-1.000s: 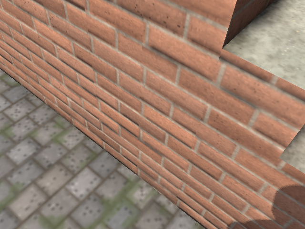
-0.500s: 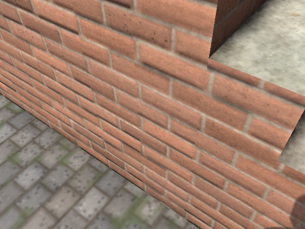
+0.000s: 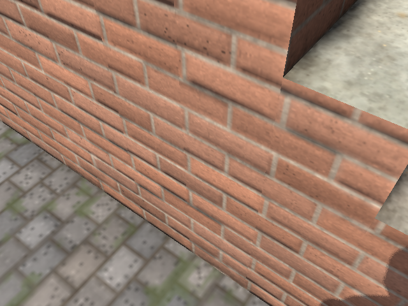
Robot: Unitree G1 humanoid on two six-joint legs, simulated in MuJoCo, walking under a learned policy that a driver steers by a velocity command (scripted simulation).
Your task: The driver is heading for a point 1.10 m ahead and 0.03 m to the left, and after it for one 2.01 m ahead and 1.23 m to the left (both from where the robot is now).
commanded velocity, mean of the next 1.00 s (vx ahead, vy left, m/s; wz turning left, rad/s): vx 0.05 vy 0.15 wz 0.00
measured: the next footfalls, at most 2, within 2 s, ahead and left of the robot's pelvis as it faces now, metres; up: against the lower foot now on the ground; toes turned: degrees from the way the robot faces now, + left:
left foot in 0.88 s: +0.11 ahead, +0.25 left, +0.00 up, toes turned +1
right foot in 1.24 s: +0.11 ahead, +0.15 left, +0.00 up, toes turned -6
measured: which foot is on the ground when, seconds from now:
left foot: down 0.00-0.48, up 0.50-0.86, down 0.88-1.00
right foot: down 0.00-0.88, up 0.90-1.00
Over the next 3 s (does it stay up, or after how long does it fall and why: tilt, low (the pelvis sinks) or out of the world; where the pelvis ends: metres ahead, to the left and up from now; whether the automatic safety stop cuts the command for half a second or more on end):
stays up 0.08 0.40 0.00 its command is cut before an obstacle from the start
